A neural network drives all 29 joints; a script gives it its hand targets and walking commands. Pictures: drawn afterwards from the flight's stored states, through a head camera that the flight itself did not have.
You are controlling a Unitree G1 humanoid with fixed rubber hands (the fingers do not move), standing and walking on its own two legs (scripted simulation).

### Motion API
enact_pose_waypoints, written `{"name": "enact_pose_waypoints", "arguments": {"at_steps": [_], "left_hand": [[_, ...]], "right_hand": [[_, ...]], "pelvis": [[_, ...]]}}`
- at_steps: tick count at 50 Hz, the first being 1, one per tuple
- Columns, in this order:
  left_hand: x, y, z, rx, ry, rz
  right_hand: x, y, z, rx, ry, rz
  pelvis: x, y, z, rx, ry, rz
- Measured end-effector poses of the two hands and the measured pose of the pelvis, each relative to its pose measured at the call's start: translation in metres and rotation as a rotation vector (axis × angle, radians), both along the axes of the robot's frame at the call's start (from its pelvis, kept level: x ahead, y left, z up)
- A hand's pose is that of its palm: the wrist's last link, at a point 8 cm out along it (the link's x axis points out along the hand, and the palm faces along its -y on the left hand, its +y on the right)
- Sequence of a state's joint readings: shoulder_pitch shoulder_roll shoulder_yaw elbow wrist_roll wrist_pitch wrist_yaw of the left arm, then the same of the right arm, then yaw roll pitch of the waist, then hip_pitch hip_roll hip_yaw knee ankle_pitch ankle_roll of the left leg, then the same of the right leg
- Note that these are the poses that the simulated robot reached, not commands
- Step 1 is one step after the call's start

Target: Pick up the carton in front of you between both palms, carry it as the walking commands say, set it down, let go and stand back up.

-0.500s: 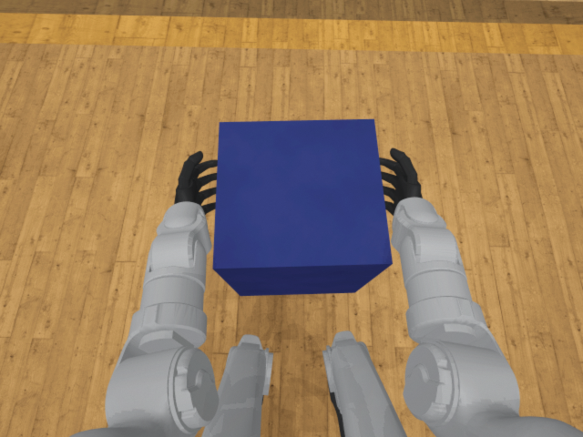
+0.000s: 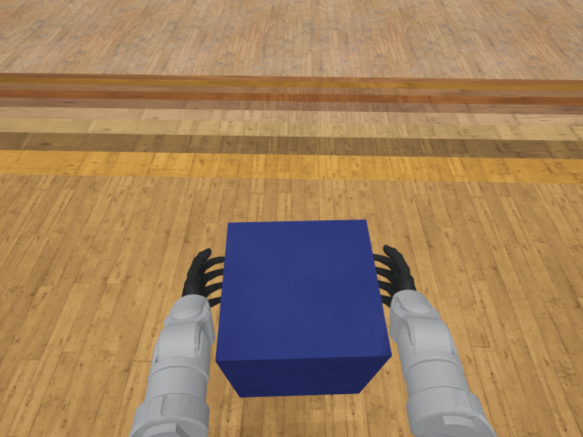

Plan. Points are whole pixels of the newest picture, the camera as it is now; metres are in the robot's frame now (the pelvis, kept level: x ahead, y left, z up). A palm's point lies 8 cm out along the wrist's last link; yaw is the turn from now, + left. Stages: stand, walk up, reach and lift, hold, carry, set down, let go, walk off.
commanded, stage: reach and lift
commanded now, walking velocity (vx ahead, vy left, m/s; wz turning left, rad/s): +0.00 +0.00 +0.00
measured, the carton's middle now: (298, 314) +0.33 +0.00 -0.09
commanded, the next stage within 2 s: hold in 1.22 s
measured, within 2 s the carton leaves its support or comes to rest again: neither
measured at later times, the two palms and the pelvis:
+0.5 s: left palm (180, 300) +0.29 +0.15 +0.05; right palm (417, 295) +0.29 -0.15 +0.05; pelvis -0.01 +0.00 +0.03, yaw +0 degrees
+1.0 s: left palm (179, 290) +0.30 +0.15 +0.06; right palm (419, 284) +0.30 -0.15 +0.06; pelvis +0.01 +0.00 +0.04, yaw +0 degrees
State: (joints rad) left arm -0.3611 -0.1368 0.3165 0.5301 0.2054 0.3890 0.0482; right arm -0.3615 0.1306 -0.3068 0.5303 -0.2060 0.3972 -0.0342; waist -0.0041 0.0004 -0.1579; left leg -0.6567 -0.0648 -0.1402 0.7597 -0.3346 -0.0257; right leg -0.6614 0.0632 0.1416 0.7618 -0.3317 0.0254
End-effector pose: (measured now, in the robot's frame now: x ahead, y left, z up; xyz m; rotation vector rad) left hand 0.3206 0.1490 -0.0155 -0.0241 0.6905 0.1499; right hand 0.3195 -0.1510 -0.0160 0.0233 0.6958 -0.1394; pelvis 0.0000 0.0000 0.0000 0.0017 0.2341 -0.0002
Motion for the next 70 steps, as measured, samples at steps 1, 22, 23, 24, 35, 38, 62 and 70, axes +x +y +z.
{"name": "enact_pose_waypoints", "arguments": {"at_steps": [1,22,23,24,35,38,62,70], "left_hand": [[-0.002,0.0,0.006,0.001,-0.002,0.0],[-0.031,0.002,0.066,0.03,0.012,-0.024],[-0.031,0.002,0.066,0.031,0.011,-0.025],[-0.031,0.002,0.066,0.031,0.009,-0.025],[-0.025,0.002,0.074,0.028,-0.008,-0.022],[-0.024,0.002,0.075,0.028,-0.007,-0.022],[-0.024,0.002,0.085,0.048,-0.005,-0.039],[-0.029,0.002,0.101,0.046,-0.036,-0.035]], "right_hand": [[-0.002,0.0,0.006,-0.001,-0.002,0.001],[-0.031,0.002,0.065,-0.027,0.011,0.023],[-0.031,0.002,0.065,-0.028,0.01,0.023],[-0.031,0.002,0.066,-0.029,0.008,0.024],[-0.025,0.001,0.074,-0.028,-0.008,0.022],[-0.024,0.002,0.075,-0.027,-0.007,0.022],[-0.024,0.002,0.085,-0.047,-0.006,0.036],[-0.029,0.002,0.101,-0.048,-0.037,0.032]], "pelvis": [[0.002,0.0,0.004,0.0,-0.018,0.0],[-0.003,0.0,0.03,-0.001,-0.288,0.001],[-0.004,0.0,0.03,-0.001,-0.289,0.001],[-0.005,0.0,0.029,-0.001,-0.29,0.001],[-0.003,0.0,0.032,-0.001,-0.291,0.001],[0.001,-0.001,0.033,-0.001,-0.292,0.002],[0.013,0.001,0.037,-0.001,-0.313,0.001],[0.012,0.001,0.038,-0.002,-0.335,0.0]]}}
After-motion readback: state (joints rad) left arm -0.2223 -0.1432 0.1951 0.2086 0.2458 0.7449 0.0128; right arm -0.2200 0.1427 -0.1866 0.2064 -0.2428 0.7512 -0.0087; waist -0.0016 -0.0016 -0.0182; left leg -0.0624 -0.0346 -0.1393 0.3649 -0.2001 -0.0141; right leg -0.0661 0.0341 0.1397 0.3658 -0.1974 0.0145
